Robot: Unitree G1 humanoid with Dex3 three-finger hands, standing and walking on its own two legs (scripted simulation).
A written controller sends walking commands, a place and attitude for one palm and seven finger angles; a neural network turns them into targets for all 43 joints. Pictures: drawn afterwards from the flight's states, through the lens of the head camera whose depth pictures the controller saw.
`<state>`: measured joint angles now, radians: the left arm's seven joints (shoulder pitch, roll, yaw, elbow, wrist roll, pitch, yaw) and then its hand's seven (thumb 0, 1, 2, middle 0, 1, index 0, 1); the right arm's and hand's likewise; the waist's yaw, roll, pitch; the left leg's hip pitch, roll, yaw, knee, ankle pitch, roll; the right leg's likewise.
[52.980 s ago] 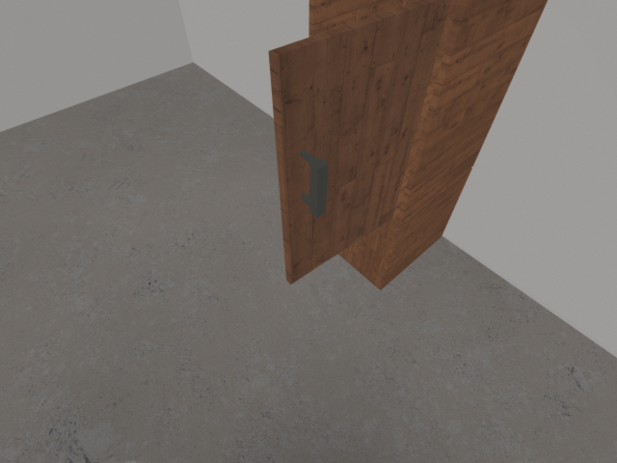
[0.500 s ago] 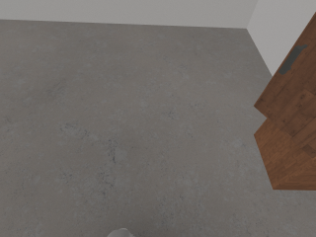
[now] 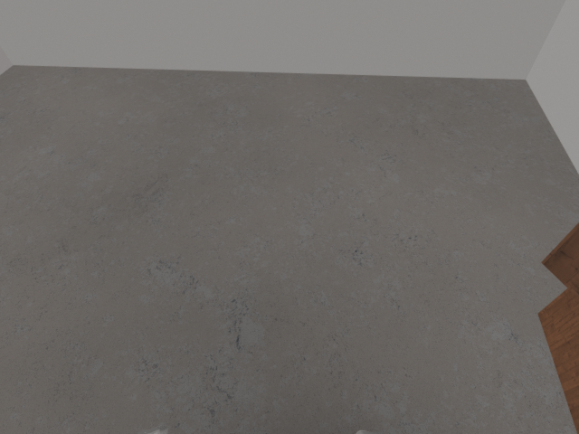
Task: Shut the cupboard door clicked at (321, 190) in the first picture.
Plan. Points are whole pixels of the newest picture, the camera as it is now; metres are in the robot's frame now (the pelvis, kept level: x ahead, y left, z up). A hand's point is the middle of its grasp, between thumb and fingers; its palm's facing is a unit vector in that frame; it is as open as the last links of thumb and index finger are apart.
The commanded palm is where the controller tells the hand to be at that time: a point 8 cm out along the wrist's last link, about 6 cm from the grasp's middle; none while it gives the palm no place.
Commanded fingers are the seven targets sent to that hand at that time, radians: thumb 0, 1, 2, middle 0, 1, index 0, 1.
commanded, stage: turn to face it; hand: left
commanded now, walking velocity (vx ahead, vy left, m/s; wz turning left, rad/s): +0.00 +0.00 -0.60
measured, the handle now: out of the picture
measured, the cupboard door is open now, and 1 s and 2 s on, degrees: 30 30 30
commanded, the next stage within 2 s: take the last steps up to it in 1.86 s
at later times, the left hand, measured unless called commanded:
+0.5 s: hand (173, 406) +0.19 +0.22 -0.16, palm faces -0.15 -0.97 -0.17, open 7.4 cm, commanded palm none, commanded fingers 0.00 0.90 0.90 -0.20 -0.30 -0.20 -0.30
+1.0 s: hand (240, 337) +0.29 +0.11 -0.13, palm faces -0.52 -0.81 -0.28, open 7.4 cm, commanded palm none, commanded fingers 0.00 0.90 0.90 -0.20 -0.30 -0.20 -0.30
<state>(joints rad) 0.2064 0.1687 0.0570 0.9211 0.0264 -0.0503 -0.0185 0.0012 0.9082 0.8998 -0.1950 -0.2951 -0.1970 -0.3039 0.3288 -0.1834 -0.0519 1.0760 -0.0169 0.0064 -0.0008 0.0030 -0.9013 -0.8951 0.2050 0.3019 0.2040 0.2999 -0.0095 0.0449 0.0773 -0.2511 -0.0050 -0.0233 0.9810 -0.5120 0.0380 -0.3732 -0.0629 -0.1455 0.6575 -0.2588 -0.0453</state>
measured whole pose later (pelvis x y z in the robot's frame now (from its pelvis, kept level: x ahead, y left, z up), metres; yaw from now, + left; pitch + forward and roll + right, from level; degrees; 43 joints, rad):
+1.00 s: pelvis +0.10 +0.00 +0.02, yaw -33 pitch +0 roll +2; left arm 0.18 0.19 0.06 0.88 0.02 0.04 0.00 0.00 0.91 0.90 -0.20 -0.30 -0.20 -0.30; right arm 0.19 -0.26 -0.06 0.93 -0.02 0.06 -0.01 0.00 -0.91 -0.90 0.20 0.30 0.20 0.30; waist -0.02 0.04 0.10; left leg -0.51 0.09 0.02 1.12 -0.37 -0.08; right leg -0.29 0.02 0.02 0.51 -0.23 -0.04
